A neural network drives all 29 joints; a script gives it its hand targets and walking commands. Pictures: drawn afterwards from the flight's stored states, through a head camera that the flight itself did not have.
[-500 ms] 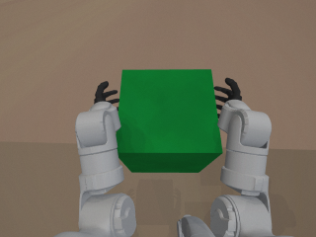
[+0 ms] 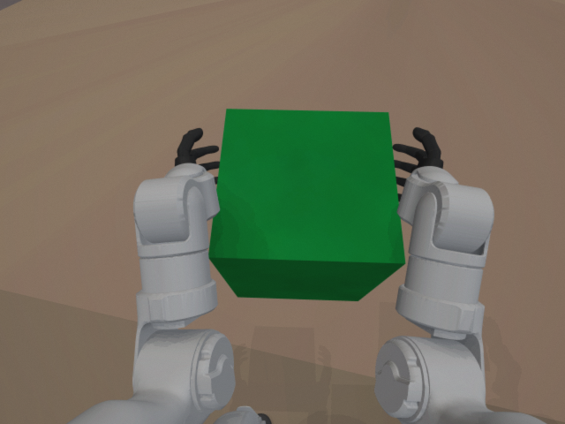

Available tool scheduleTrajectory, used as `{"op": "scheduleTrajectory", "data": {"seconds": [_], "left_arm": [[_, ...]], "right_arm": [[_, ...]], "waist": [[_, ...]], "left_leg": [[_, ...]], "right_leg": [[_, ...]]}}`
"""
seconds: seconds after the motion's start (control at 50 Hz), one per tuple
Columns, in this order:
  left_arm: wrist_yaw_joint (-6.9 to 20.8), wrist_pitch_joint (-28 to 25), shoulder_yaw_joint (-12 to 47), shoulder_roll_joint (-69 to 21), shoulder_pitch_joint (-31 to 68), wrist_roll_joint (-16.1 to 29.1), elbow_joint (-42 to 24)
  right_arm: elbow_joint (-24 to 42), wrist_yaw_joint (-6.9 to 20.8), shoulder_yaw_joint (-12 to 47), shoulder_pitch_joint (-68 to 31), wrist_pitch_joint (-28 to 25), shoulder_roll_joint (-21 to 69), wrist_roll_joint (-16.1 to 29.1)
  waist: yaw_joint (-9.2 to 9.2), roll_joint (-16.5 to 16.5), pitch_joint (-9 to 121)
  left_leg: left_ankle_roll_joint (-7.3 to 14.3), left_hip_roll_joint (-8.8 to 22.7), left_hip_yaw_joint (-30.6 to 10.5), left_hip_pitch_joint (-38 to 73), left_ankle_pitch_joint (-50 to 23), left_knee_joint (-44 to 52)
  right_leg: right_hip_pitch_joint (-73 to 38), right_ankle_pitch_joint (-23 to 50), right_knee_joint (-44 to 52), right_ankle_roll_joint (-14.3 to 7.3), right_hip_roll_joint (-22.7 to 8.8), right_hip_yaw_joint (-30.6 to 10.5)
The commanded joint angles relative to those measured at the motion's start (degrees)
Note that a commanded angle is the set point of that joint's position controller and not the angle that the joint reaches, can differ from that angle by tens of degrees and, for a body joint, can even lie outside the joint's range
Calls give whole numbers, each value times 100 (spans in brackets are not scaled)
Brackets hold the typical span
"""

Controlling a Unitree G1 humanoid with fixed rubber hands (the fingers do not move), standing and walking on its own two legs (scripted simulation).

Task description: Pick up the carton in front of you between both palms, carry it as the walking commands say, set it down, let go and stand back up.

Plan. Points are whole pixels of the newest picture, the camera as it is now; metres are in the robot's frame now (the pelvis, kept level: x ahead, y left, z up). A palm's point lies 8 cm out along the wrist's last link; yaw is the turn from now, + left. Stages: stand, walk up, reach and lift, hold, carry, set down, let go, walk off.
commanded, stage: carry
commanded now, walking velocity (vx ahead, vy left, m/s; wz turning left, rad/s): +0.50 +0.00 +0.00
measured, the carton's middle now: (301, 218) +0.39 +0.02 +0.08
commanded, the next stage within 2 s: none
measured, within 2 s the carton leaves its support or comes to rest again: neither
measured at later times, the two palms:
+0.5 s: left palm (241, 57) +0.65 +0.14 +0.21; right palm (404, 50) +0.68 -0.14 +0.21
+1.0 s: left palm out of the picture +0.99 +0.13 +0.22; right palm out of the picture +0.96 -0.15 +0.23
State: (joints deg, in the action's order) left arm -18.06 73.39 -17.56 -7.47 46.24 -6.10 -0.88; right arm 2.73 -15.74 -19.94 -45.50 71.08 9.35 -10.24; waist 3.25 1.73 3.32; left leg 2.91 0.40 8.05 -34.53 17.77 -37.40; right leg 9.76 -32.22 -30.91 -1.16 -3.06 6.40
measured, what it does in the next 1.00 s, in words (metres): climbs: right foot 0.04 m higher, then left foot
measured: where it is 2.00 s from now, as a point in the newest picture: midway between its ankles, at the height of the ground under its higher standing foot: (309, 197)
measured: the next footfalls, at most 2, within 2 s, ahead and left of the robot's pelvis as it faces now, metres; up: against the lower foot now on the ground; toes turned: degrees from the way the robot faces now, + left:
right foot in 0.38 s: +0.41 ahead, -0.11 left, +0.06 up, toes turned -7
left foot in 0.76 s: +0.64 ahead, +0.09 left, +0.06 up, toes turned +6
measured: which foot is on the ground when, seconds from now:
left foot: down 0.00-0.38, up 0.40-0.74, down 0.76-1.00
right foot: down 0.00-0.00, up 0.02-0.36, down 0.38-0.80, up 0.82-1.00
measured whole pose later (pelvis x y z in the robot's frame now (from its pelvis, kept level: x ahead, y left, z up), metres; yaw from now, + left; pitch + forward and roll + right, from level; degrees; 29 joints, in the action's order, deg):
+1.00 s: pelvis +0.62 +0.02 +0.08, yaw -2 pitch +5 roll -2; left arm -16.1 71.1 -20.2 -10.9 40.9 -12.7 1.9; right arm -4.1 -16.4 -19.3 -40.8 68.5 9.8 -7.5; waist -5.1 -0.1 3.6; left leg 4.3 0.3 7.3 -14.1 14.7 -23.8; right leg 35.0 -17.3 -55.8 -0.6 -2.3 3.2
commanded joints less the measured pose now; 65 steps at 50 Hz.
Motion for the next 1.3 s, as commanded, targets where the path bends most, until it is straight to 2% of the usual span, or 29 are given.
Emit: {"op": "scheduleTrajectory", "data": {"seconds": [0.0, 0.02, 0.04, 0.08, 0.1, 0.18, 0.3, 0.36, 0.38, 0.4, 0.42, 0.46, 0.48, 0.58, 0.66, 0.72, 0.74, 0.76, 0.78, 0.8, 0.84, 0.88, 1.08, 1.16, 1.18, 1.2, 1.22, 1.24, 1.28], "left_arm": [[1365, 45, 3181, -5041, 3615, 1960, 277], [1354, 60, 3014, -5077, 3611, 1862, 312], [1320, 25, 2952, -5091, 3771, 1766, 285], [1259, -85, 2780, -5187, 3628, 1563, 254], [1233, -153, 2746, -5252, 3609, 1476, 196], [1103, -381, 2887, -5101, 3525, 1239, -122], [1050, -226, 3149, -4608, 3305, 1260, -289], [1094, -96, 3136, -4547, 3186, 1401, 31], [1082, -87, 3089, -4497, 3054, 1373, 155], [1063, -109, 3094, -4497, 3163, 1406, 106], [1100, -65, 3099, -4711, 3305, 1519, 109], [1256, -96, 3462, -5296, 3869, 2034, -242], [1319, -141, 3658, -5543, 4227, 2285, -492], [1463, -209, 3893, -5697, 4681, 2751, -798], [1414, -83, 3647, -5308, 4036, 2475, -334], [1356, 8, 3398, -5079, 3665, 2106, 17], [1325, 18, 3307, -5016, 3576, 1913, 98], [1295, 49, 3143, -4915, 3425, 1762, 252], [1265, 67, 2978, -4945, 3408, 1692, 289], [1223, 54, 2893, -4880, 3581, 1589, 299], [1173, 1, 2806, -5058, 3638, 1449, 350], [1161, -119, 2813, -5342, 3536, 1356, 377], [1319, -712, 3460, -5914, 2734, 1336, 395], [1454, -753, 3793, -5930, 2226, 1576, 92], [1487, -751, 3834, -5919, 1974, 1580, 42], [1525, -747, 3808, -5846, 1545, 1541, 34], [1532, -788, 3930, -5765, 1639, 1560, -165], [1588, -759, 4026, -5958, 1222, 1648, -337], [1731, -781, 4304, -6316, 931, 1789, -926]], "right_arm": [[-930, 951, 3077, -2821, 229, 4629, 1812], [-941, 945, 3095, -2977, 193, 4653, 1819], [-790, 987, 3181, -3229, 187, 4873, 1983], [-400, 1130, 3567, -3821, 95, 5425, 2476], [-217, 1199, 3769, -4116, 24, 5687, 2718], [125, 1325, 4084, -4408, -144, 5839, 3139], [-201, 1254, 3894, -3722, 6, 5204, 2878], [-541, 1159, 3633, -3258, 128, 4912, 2579], [-513, 1126, 3505, -3330, 170, 4779, 2497], [-413, 1117, 3403, -3334, 219, 4784, 2410], [-459, 1083, 3355, -3537, 221, 4788, 2298], [-473, 1034, 3139, -3402, 161, 4873, 2051], [-447, 1004, 3095, -3382, 131, 4914, 1954], [-148, 836, 3180, -3450, 4, 4788, 1687], [-288, 826, 3240, -3189, 131, 4494, 1663], [-515, 918, 3214, -3129, 256, 4539, 1828], [-580, 955, 3195, -3090, 272, 4545, 1918], [-721, 974, 3144, -2960, 273, 4541, 1899], [-758, 978, 3113, -3127, 262, 4568, 1890], [-722, 1015, 3145, -3348, 268, 4717, 2053], [-562, 1136, 3360, -3734, 176, 5130, 2398], [-464, 1258, 3576, -4046, 40, 5567, 2682], [-860, 1444, 3738, -2871, -520, 5981, 2326], [-598, 1377, 3907, -2043, -566, 5832, 2055], [-496, 1373, 3963, -1745, -549, 5772, 2007], [-319, 1380, 4069, -1647, -520, 5714, 2021], [-185, 1415, 4194, -1404, -492, 5923, 2052], [124, 1431, 4335, -1287, -499, 5894, 2094], [612, 1471, 4570, -990, -560, 6180, 2186]], "waist": [[-982, -544, 3161], [-961, -1916, 3140], [-890, -1467, 2871], [-847, -308, 2590], [-801, -196, 2543], [-699, -689, 2483], [-657, -1057, 2063], [-34, -718, 2658], [240, 98, 3191], [161, 1698, 3390], [206, 1221, 2935], [280, -181, 2546], [186, -274, 2484], [57, 456, 2377], [23, 690, 2194], [-590, 613, 2400], [-782, 174, 2709], [-902, -644, 2776], [-725, -1728, 2525], [-705, -1259, 2563], [-726, -484, 2226], [-648, -650, 2211], [-682, -1025, 1874], [-393, -1123, 2201], [-259, -785, 2551], [-87, -142, 2866], [-197, 1546, 3308], [-156, 1438, 3087], [-127, 231, 2746]], "left_leg": [[583, 718, -1611, 4526, 1181, 966], [1408, 1953, -4618, 5227, 712, 1880], [1621, 2067, -4826, 5251, -103, 1817], [1380, 1843, -3639, 4821, -1860, 1189], [1160, 1708, -3225, 4599, -1782, 1253], [1046, 1585, -2476, 4247, -964, 1679], [685, 1262, -1096, 3476, -1512, 1823], [145, 953, -111, 2403, -3603, -130], [-193, 565, 57, 1211, -2548, -1729], [-355, -188, -225, -284, 236, -3154], [-261, -321, -771, -1119, 1280, -4168], [-55, 27, -1041, -1609, 1083, -4405], [-33, 156, -1048, -1546, 919, -3965], [-159, 201, -651, -785, 769, -1756], [-195, -109, -19, 669, -481, 28], [-82, -340, 489, 2419, -970, 920], [-110, -204, 346, 3483, -645, 978], [242, 683, -1423, 4355, 241, 1273], [841, 1953, -3993, 4926, -1018, 1856], [1209, 2109, -4083, 5023, -1242, 1719], [1042, 1841, -3156, 4425, -2174, 1529], [741, 1620, -2554, 4133, -2123, 1749], [449, 1047, -731, 4500, -3829, 1857], [8, 916, -68, 4219, -5111, 696], [-167, 775, 122, 3540, -4541, -293], [-267, 517, 24, 2349, -2832, -1486], [-458, -180, -327, 322, 206, -2935], [-379, -242, -761, -569, 964, -3684], [-262, 244, -935, -739, 560, -3467]], "right_leg": [[1357, 3343, -2494, -58, -349, 94], [3003, 640, -3746, 149, 568, -112], [3681, 168, -4779, 59, 551, -630], [4043, 479, -5129, -88, 200, -716], [4014, 704, -4829, -159, 108, -761], [3747, 740, -3774, -225, 53, -529], [2283, 1109, -1120, -178, 310, 364], [-783, 1618, -192, -430, 769, 793], [-2113, 188, 221, -894, -307, -1306], [-2814, 590, 1048, -1673, -1573, -4234], [-2730, 1742, 1144, -1899, -1664, -4541], [-2393, 3610, 441, -1693, -1537, -3411], [-2172, 3571, 468, -1439, -1411, -3011], [-1427, 2742, 1004, -1200, -1179, -1815], [-783, 3033, 977, -805, -898, -848], [-470, 4498, -260, -432, -806, -238], [19, 4187, -1355, -243, -612, 12], [1380, 3304, -2581, 21, -171, 98], [3000, 619, -3742, 207, 656, -141], [3386, 415, -4435, 48, 425, -666], [3543, 872, -4185, -18, 22, -744], [3282, 1221, -3464, 8, -73, -682], [2585, 2950, -97, -67, 212, 259], [477, 3445, 910, -189, 557, 759], [-786, 3186, 840, -200, 412, 625], [-1990, 3160, 505, -336, -504, -675], [-3476, 3243, 787, -1258, -1953, -3331], [-3511, 3345, 1118, -1445, -1992, -3610], [-2918, 4542, 1080, -1222, -1777, -2524]]}}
